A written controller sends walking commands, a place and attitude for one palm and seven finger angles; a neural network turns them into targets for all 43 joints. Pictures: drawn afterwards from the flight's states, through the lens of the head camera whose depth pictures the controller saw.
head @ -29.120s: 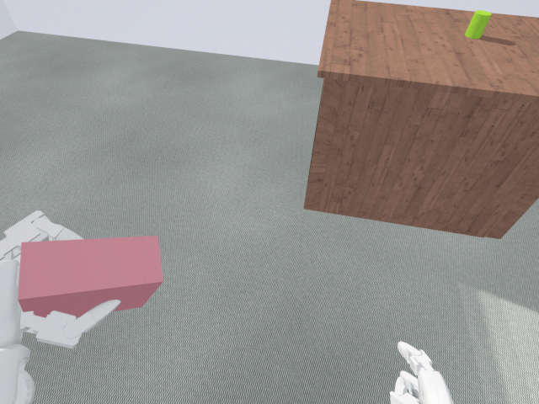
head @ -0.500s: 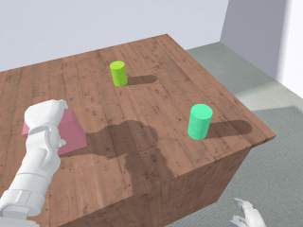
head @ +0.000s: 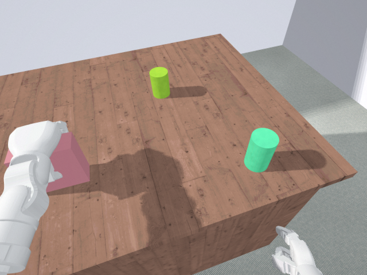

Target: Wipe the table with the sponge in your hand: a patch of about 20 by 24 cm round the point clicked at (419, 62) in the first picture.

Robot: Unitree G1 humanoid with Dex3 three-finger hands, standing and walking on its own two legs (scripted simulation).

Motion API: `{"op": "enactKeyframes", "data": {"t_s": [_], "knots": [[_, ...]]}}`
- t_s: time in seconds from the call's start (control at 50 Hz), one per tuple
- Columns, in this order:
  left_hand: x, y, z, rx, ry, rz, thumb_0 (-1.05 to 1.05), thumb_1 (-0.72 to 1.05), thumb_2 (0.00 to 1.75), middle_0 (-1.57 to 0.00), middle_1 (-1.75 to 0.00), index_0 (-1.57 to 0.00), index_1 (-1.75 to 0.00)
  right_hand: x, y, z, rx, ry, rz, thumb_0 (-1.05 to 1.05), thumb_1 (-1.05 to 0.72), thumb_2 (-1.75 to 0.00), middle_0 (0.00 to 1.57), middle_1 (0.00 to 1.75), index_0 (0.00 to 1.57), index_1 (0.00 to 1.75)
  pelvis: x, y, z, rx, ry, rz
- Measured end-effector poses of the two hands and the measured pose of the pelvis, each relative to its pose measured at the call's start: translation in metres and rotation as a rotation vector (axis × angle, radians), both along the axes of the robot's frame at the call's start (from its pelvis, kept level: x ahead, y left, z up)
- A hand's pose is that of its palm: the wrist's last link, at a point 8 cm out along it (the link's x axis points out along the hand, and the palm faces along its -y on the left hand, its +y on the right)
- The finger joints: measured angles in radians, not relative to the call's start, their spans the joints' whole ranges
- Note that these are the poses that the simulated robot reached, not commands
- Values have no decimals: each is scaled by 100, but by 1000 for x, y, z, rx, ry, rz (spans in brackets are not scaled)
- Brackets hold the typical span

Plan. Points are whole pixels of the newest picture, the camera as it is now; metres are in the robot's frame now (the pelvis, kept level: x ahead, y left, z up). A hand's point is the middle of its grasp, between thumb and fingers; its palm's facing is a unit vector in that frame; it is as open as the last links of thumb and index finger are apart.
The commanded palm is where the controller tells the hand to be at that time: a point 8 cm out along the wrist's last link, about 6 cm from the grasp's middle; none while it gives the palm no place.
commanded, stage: wipe back along the first lane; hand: left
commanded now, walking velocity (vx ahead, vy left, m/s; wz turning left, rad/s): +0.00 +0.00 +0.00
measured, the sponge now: (56, 169) +0.30 +0.35 +0.05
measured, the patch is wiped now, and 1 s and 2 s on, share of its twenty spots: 1.00 1.00 1.00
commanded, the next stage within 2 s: lift the sponge slowly off the table in 1.60 s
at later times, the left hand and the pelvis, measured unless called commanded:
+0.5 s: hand (54, 169) +0.28 +0.32 +0.09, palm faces +0.03 -0.04 -1.00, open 9.3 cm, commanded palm +0.24 +0.30 +0.13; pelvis +0.00 +0.01 +0.00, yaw +0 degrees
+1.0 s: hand (52, 194) +0.22 +0.29 +0.09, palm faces +0.04 -0.06 -1.00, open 9.3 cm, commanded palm +0.18 +0.28 +0.12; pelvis +0.00 -0.01 +0.00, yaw -1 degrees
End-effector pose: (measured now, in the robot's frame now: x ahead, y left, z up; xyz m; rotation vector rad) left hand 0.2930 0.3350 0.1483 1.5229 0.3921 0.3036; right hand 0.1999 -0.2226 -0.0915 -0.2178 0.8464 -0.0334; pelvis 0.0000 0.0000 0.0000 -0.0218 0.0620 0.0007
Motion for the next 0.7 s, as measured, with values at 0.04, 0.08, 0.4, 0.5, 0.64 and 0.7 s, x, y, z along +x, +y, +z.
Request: {"op": "enactKeyframes", "data": {"t_s": [0.04,0.08,0.4,0.5,0.64,0.7], "knots": [[-3,5,0,-1,-1,10,-1,-47,112,-80,-145,-81,-140,-5,-1,-2,-1,14,-5,1,-90,-90,20,30,20,30,0,2,0,-1,2,-1],[-6,7,-2,-11,-3,19,-1,-47,112,-79,-145,-81,-140,-10,-2,-5,-3,30,-9,1,-90,-90,20,30,20,30,0,3,0,-2,5,2],[-24,-18,-5,-7,-71,-3,0,-46,112,-78,-146,-80,-142,-4,10,-4,35,0,10,1,-91,-90,20,30,20,30,-2,7,-1,1,-2,-3],[-36,-25,-5,-12,-79,3,0,-46,112,-78,-146,-80,-142,7,11,3,52,-46,24,1,-91,-90,20,30,21,30,-1,5,-1,1,-11,-7],[-52,-32,-5,-16,-79,14,0,-46,112,-78,-147,-79,-142,7,3,3,44,-46,30,1,-91,-90,20,30,22,31,-1,0,-2,3,-23,-9],[-58,-35,-5,-17,-78,18,0,-46,112,-78,-147,-79,-142,8,1,4,46,-54,29,1,-91,-90,20,30,21,30,-1,-3,-2,4,-26,-11]]}}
